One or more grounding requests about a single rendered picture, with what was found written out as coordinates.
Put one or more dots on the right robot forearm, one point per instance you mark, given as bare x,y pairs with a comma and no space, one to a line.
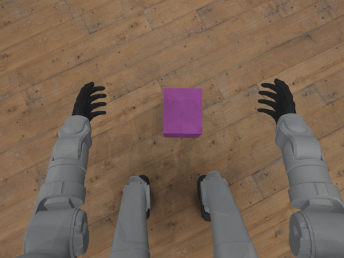
311,187

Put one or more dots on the carton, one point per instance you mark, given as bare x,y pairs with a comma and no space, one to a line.
182,112

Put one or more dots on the robot right upper arm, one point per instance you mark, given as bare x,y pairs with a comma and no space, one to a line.
316,234

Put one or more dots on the left robot hand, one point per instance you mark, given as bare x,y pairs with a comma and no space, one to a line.
83,106

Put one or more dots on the right robot hand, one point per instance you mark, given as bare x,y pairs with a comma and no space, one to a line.
283,104

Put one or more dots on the robot left upper arm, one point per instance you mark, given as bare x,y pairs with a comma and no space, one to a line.
59,233

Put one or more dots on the right robot foot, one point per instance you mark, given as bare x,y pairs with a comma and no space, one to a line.
205,215

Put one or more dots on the left robot forearm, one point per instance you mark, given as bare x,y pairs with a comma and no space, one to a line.
64,185

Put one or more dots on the right robot shin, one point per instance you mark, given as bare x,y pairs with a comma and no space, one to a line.
211,174

